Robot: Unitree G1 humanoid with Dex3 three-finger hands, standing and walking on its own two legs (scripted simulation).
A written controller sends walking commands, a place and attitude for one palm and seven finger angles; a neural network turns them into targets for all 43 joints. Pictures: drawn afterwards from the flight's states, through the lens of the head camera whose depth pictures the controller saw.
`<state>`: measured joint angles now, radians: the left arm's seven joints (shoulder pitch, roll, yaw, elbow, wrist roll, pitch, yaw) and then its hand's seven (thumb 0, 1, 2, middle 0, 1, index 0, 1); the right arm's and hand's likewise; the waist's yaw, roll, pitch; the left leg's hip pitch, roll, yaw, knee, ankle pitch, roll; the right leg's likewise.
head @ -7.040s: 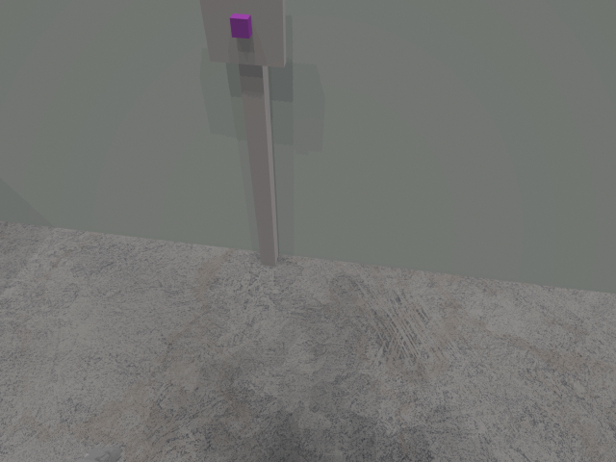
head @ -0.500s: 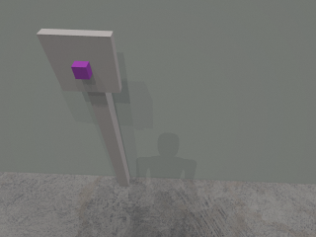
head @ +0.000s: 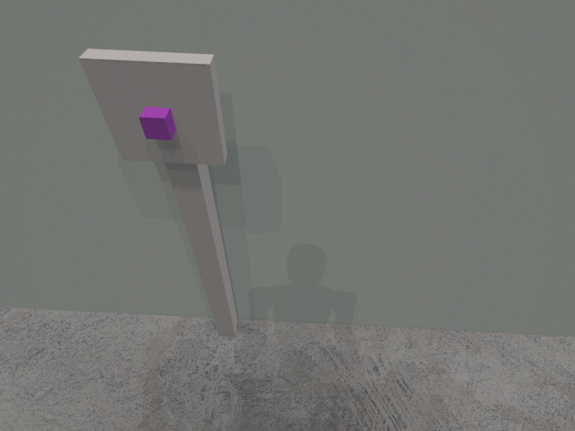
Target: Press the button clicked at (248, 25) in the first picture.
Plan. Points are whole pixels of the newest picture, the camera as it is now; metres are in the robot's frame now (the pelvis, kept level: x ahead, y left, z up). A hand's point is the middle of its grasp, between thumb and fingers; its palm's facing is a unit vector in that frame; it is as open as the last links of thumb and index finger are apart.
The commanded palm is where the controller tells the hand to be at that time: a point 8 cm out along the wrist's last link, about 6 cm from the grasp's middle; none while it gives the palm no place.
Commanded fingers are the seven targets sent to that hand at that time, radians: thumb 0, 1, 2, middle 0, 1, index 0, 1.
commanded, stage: raise the hand and make a fist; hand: left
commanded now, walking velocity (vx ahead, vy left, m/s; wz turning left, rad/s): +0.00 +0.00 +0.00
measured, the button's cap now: (158, 122) +0.50 +0.24 +0.16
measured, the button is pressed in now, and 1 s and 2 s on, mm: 0 0 0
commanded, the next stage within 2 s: aim a knuckle at the button in 2.00 s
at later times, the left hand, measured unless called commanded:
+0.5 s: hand out of the picture +0.12 +0.18 -0.02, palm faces +0.13 -0.99 -0.01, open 4.9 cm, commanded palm +0.11 +0.23 +0.00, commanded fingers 0.00 0.90 0.90 -0.92 -1.08 -0.92 -1.08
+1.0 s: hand (114, 379) +0.16 +0.21 +0.06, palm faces +0.06 -1.00 -0.06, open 3.1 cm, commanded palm +0.13 +0.26 +0.08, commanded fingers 0.00 0.90 0.90 -1.30 -1.50 -1.30 -1.50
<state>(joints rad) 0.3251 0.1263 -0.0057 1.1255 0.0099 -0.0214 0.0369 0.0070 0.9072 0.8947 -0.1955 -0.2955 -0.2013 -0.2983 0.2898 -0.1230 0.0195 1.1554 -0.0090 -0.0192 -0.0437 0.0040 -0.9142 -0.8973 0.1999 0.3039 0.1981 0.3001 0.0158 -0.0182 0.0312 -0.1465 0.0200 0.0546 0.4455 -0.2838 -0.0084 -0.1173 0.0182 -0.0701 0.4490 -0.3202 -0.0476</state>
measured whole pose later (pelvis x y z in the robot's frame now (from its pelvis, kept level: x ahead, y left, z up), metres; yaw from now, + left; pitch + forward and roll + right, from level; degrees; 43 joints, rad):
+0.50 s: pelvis -0.06 +0.00 -0.06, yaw +1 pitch +7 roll +0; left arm 0.52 0.16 0.05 -0.03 -0.18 -0.37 -0.11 0.02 0.90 0.89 -0.65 -0.79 -0.66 -0.79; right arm 0.15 -0.24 -0.02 0.43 0.02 -0.16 -0.03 0.01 -0.91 -0.90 0.20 0.30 0.20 0.30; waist 0.03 -0.02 -0.10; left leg -0.65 0.03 0.02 0.96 -0.43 0.00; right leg -0.60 0.00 -0.11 0.96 -0.48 -0.05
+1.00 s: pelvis -0.05 +0.02 -0.03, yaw +1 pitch +4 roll -1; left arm 0.42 0.23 0.15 -0.19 -0.26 -0.21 -0.17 0.02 0.90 0.90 -1.25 -1.45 -1.26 -1.45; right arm 0.30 -0.26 0.03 0.60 0.04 -0.26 -0.06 0.01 -0.90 -0.90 0.20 0.30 0.20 0.30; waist 0.00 0.04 -0.06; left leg -0.48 0.01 0.03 0.79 -0.37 0.03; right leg -0.42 -0.01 -0.09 0.75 -0.39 -0.02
